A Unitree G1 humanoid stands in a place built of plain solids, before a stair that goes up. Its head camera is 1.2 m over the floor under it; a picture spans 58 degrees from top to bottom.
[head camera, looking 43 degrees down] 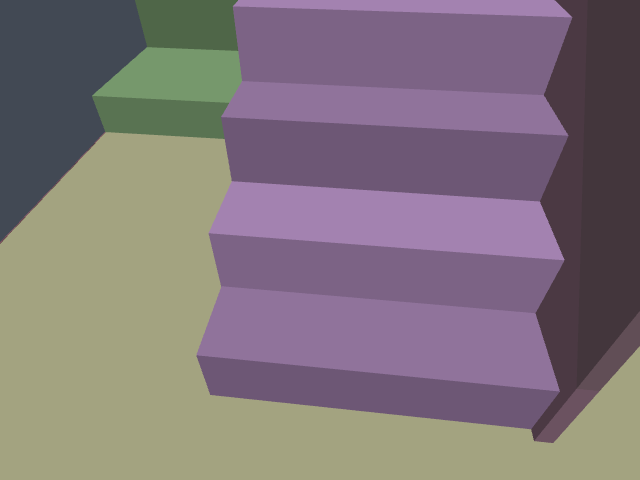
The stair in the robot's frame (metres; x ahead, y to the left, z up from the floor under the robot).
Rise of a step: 0.21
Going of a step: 0.24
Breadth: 0.92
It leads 6 degrees to the right of straight ahead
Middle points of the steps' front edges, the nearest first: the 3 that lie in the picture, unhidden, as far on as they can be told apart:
0.57 -0.13 0.21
0.80 -0.16 0.43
1.04 -0.18 0.64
